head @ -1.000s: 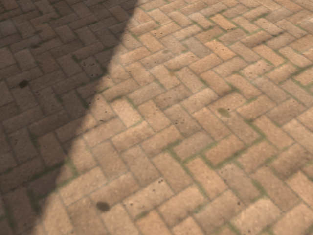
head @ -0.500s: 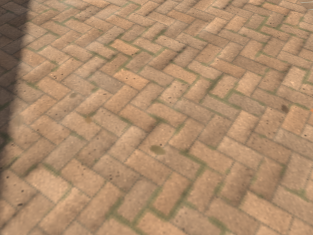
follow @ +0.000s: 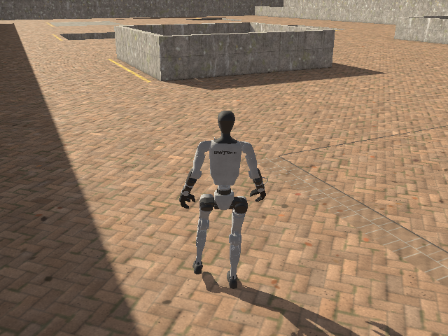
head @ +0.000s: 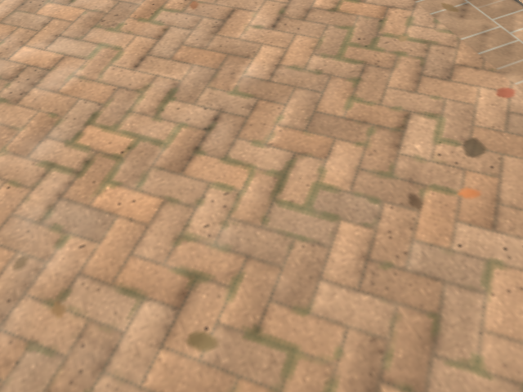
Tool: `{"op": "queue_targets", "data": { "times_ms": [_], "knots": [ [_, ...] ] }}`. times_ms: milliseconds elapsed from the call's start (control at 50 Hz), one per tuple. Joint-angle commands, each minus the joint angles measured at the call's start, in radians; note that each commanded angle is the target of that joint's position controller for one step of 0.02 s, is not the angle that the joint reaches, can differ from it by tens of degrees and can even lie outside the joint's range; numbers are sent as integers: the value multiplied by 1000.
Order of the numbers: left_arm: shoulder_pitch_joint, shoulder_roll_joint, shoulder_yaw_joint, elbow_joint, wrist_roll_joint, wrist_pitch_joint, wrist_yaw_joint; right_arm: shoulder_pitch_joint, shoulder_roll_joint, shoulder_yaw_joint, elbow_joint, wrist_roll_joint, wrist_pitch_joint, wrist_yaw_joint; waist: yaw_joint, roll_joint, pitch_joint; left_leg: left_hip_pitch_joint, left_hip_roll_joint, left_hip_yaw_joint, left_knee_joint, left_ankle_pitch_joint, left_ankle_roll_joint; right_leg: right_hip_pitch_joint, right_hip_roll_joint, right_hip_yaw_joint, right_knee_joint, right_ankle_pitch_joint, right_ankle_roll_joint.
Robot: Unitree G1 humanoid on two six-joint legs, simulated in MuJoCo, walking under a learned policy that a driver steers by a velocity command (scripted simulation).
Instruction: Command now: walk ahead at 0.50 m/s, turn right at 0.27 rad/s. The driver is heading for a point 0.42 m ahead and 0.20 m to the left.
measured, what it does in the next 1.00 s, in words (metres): walks ahead: left foot, then right foot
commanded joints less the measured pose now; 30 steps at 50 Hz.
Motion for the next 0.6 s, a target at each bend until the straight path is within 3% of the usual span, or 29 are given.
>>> {"op": "queue_targets", "data": {
  "times_ms": [20, 60, 100, 180, 240, 260, 280, 300, 320, 340, 360, 380, 400, 420, 440, 500, 600],
  "knots": [
    [-39, 145, 36, -56, 1, -25, 18, 13, -46, -6, -33, 0, 3, 4, -16, -92, -64, 22, 5, 32, -168, 208, -24, 9, -230, 134, -161, 283, -152],
    [-11, 150, 33, -32, 1, -28, 19, -52, -31, 3, -42, 11, -1, 12, 19, -100, -46, 61, -11, 45, -295, 346, -12, 2, -220, 92, -170, 207, -122],
    [23, 164, 34, -4, 0, -33, 16, -105, -35, 6, -56, 24, -4, 21, 47, -100, -19, 66, -23, 50, -362, 408, 7, 33, -252, 95, -191, 136, -117],
    [65, 173, 39, 50, 1, -28, 14, -164, -52, 4, -90, 32, -8, 44, 65, -85, 27, -53, -35, 38, -435, 302, 66, 228, -332, 90, -155, 198, -106],
    [48, 188, 46, 64, -1, -13, 24, -121, -64, -1, -96, 30, -8, 60, 28, -99, -4, -4, -77, 61, -455, 161, 115, 316, -352, 44, -65, 457, -70],
    [32, 197, 48, 60, 2, -8, 28, -62, -83, -12, -84, 27, -5, 58, -4, -114, -54, 93, -114, 95, -450, 126, 133, 322, -338, 19, 11, 651, -54],
    [11, 196, 45, 53, 4, 0, 33, 59, -114, -33, -53, 22, -2, 53, -71, -101, -134, 264, -160, 132, -471, 147, 159, 297, -300, -28, 171, 810, -28],
    [13, 178, 34, 37, 12, 2, 43, 201, -166, -54, -27, 21, 2, 45, -135, -61, -232, 519, -104, 31, -458, 207, 203, 149, -262, -66, 398, 721, 11],
    [128, 96, 6, 3, 23, -19, 34, 296, -271, -81, -27, 17, 6, 40, -101, 156, -376, 910, 144, -443, -486, 96, 388, -254, -105, -98, 803, 235, 99],
    [97, 91, -4, 12, 22, -44, 23, 328, -197, -64, -13, 37, 9, 42, -124, 197, -430, 1027, 208, -743, -659, -57, 431, -454, -19, 26, 943, -370, 114],
    [14, 156, 10, -11, -16, -64, 8, 268, -150, -46, -29, 31, 14, 35, -136, 128, -299, 937, 203, -627, -679, -56, 378, -541, -84, 76, 995, -340, 99],
    [-54, 158, 8, -26, -24, -74, 6, 194, -131, -40, -53, 19, 18, 29, -119, 35, -198, 787, 173, -488, -674, 106, 344, -526, -128, 53, 953, -277, 92],
    [-84, 156, 10, -29, -5, -74, 10, 140, -110, -31, -62, 12, 21, 26, -87, -26, -120, 641, 146, -370, -670, 354, 329, -496, -160, 27, 883, -243, 100],
    [-77, 160, 17, -27, 13, -66, 16, 117, -84, -21, -68, 4, 20, 23, -56, -27, -109, 551, 115, -286, -671, 553, 316, -420, -188, 23, 821, -226, 109],
    [-47, 144, 16, -21, 17, -54, 19, 102, -72, -15, -68, 1, 20, 21, -29, -1, -112, 494, 89, -237, -679, 661, 312, -365, -192, 17, 783, -219, 123],
    [3, 92, 2, 3, 17, -23, 35, 87, -102, -21, -44, 1, 16, 12, 0, 35, -133, 419, 55, -116, -696, 857, 314, -304, -178, -18, 637, -133, 164],
    [-115, 70, -5, -4, 11, -19, 32, 114, -103, -18, -1, 14, 45, -9, -56, 46, -156, 445, 3, -33, -685, 743, 242, -234, -150, -29, 340, 173, 164]
  ]
}}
